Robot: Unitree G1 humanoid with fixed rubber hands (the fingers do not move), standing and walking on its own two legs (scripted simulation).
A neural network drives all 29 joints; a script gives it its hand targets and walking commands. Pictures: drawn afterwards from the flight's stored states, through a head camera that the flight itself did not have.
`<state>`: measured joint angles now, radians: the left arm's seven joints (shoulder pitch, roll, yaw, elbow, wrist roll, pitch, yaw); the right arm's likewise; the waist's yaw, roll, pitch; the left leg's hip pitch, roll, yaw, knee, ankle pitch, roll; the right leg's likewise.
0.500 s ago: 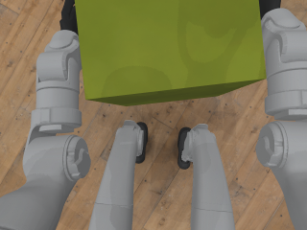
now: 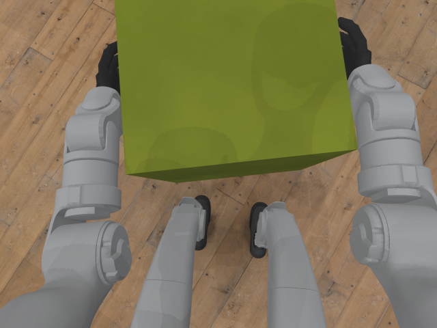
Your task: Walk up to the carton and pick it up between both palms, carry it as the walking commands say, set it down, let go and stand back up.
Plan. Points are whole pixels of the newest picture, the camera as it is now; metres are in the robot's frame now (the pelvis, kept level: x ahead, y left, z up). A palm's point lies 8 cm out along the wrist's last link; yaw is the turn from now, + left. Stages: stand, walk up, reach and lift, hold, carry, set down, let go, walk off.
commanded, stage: reach and lift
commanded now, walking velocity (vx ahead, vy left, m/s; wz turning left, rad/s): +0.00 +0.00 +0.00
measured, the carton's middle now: (230, 102) +0.48 +0.01 -0.11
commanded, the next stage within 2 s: none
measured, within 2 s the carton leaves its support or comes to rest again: neither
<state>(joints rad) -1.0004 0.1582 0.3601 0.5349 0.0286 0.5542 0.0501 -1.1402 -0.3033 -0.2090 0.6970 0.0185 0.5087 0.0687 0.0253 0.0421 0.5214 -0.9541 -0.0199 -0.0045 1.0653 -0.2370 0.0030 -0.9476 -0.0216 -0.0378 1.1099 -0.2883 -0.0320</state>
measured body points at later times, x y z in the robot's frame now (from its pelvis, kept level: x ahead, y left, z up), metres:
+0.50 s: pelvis +0.02 +0.00 +0.05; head +0.20 -0.02 +0.46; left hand +0.45 +0.21 +0.04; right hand +0.49 -0.17 +0.04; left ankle +0.17 +0.12 -0.64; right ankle +0.15 -0.11 -0.64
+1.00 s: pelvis +0.13 -0.01 +0.10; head +0.13 -0.03 +0.55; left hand +0.43 +0.22 +0.12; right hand +0.49 -0.16 +0.13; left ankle +0.17 +0.12 -0.64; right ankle +0.15 -0.11 -0.64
